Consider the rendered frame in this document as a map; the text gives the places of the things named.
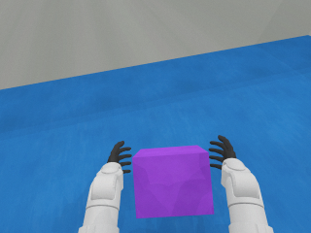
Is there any robot left forearm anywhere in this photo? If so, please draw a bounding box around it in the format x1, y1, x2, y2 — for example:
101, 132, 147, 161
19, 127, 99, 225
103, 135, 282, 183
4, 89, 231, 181
78, 162, 123, 233

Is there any robot right hand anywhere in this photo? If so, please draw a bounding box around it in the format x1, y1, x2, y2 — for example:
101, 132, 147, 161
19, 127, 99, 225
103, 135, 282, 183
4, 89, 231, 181
208, 135, 237, 170

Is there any robot right forearm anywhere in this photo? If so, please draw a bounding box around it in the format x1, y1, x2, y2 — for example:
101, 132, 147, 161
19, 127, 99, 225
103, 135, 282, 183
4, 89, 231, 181
221, 158, 274, 233

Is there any carton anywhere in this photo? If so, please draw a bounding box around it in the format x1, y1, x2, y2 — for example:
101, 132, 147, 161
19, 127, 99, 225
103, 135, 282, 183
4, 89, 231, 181
132, 145, 214, 218

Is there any robot left hand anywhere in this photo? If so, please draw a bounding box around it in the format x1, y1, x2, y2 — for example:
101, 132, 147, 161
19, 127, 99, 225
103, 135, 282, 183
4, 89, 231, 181
107, 141, 132, 174

